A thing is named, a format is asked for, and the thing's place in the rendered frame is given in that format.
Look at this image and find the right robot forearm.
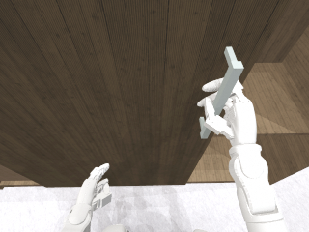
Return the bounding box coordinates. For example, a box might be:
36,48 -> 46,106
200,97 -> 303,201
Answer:
228,143 -> 289,232

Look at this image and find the robot left hand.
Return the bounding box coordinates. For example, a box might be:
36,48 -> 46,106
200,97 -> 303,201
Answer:
75,163 -> 112,211

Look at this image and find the left robot forearm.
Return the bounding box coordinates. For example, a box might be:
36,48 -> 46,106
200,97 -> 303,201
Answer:
61,203 -> 93,232

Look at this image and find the wardrobe door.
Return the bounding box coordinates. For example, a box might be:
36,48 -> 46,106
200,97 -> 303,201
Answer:
0,164 -> 31,181
0,0 -> 291,188

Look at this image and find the handle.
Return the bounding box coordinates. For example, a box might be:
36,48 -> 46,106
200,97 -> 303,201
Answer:
199,46 -> 244,139

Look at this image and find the robot right hand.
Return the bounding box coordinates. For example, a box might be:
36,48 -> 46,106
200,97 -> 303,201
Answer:
197,78 -> 257,147

